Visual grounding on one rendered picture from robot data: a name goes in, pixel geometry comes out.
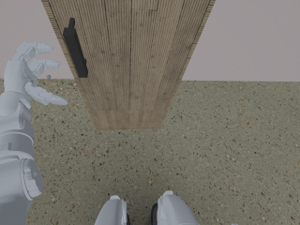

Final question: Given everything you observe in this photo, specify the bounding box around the left robot forearm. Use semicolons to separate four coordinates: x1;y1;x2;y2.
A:
0;91;35;164

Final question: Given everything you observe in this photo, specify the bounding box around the right robot shin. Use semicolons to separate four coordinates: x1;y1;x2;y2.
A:
157;190;173;225

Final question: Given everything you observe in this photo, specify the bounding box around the robot left hand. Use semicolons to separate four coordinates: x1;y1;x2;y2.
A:
4;41;68;105

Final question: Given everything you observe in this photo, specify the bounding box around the left robot upper arm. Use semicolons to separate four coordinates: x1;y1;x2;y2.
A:
0;158;44;225

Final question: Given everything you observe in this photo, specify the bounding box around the handle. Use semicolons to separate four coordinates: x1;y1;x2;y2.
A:
63;18;88;78

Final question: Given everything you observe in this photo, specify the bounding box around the right robot thigh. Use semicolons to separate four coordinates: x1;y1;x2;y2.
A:
157;194;200;225

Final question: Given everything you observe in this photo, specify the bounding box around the cupboard door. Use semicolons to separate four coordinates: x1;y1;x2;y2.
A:
47;0;211;111

